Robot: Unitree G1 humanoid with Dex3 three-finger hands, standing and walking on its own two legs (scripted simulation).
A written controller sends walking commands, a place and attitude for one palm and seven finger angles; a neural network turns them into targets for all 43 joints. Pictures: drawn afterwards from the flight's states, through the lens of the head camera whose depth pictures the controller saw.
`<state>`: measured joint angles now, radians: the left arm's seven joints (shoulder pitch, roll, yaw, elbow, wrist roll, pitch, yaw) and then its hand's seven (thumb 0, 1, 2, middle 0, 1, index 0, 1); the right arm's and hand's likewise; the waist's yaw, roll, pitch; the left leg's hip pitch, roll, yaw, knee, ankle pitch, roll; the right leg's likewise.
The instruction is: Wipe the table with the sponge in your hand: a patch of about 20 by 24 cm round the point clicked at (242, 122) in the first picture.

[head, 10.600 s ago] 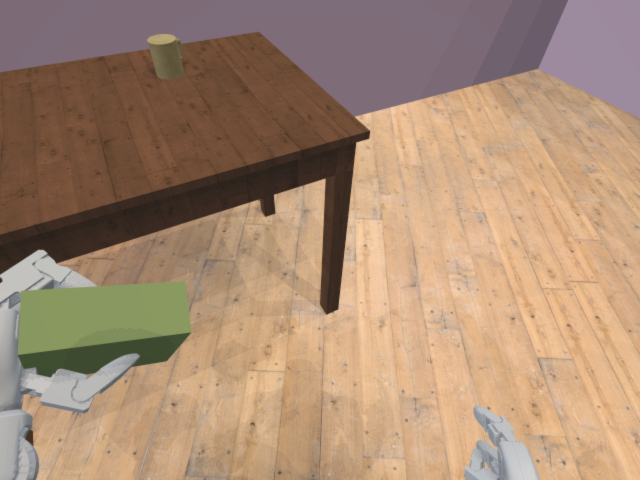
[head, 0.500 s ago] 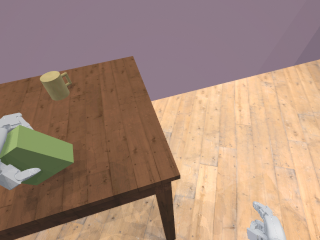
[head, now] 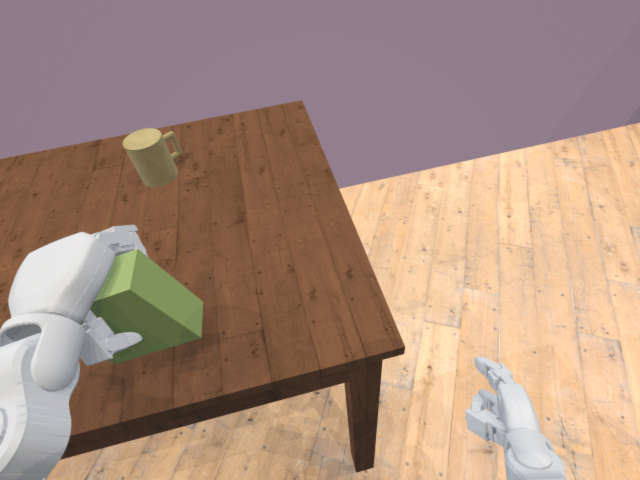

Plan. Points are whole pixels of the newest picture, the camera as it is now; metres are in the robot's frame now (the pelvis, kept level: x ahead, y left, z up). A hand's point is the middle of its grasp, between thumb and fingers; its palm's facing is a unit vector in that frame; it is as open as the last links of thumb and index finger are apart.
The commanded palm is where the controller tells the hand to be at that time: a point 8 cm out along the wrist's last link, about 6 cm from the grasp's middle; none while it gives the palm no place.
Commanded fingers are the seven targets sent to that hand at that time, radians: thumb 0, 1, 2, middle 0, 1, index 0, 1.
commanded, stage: turn the palm down, sponge in hand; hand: left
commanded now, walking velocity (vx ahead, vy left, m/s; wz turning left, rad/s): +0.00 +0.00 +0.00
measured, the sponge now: (137, 319) +0.24 +0.26 +0.10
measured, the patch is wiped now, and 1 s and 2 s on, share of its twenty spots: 0.00 0.00 0.00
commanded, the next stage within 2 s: move the sponge above the wiping area in 0.70 s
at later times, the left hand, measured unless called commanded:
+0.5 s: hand (138, 291) +0.24 +0.23 +0.16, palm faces +0.11 -0.05 -0.99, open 9.2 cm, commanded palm +0.20 +0.26 +0.25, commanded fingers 0.00 0.10 1.30 -1.20 -1.60 -1.20 -1.60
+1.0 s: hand (110, 243) +0.26 +0.25 +0.21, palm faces +0.28 +0.05 -0.96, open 9.1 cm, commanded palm +0.21 +0.24 +0.24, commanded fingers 0.00 0.10 1.30 -1.20 -1.60 -1.20 -1.60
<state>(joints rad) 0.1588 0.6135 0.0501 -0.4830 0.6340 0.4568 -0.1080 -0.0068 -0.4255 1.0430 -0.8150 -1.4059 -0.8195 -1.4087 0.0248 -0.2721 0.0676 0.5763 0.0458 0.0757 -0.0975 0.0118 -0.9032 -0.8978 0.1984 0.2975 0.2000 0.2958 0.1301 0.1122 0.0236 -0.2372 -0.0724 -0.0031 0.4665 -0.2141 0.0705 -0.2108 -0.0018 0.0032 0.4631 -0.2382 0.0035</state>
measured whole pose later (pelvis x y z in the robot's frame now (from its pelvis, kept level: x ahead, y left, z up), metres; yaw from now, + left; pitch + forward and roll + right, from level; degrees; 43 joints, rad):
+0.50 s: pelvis +0.01 -0.02 +0.00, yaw -1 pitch -2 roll +0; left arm 0.17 0.68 -0.04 -0.53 0.79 0.37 -0.08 -0.01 -0.43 1.04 -0.82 -1.40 -0.83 -1.41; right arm -0.01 -0.28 0.05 0.61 0.01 0.10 -0.06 0.01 -0.90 -0.90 0.20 0.30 0.20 0.30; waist 0.16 0.11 0.03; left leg -0.19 -0.05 0.00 0.44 -0.22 0.05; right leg -0.17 0.02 0.01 0.45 -0.24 -0.02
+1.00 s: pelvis +0.01 -0.04 +0.00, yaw -2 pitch -3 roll +0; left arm 0.08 0.72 0.08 -0.37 0.75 0.36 0.00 0.00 -0.43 1.04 -0.83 -1.41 -0.84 -1.41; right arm 0.02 -0.27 0.03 0.65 0.05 0.11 -0.06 0.01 -0.91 -0.90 0.20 0.30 0.20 0.30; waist 0.15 0.13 0.00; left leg -0.15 -0.02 0.00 0.44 -0.23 0.01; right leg -0.14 0.06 0.01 0.45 -0.25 -0.06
